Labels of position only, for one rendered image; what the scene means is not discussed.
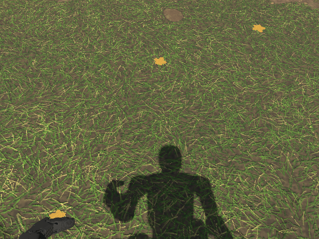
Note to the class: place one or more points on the left robot hand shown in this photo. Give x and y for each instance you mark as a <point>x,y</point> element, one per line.
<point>47,227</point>

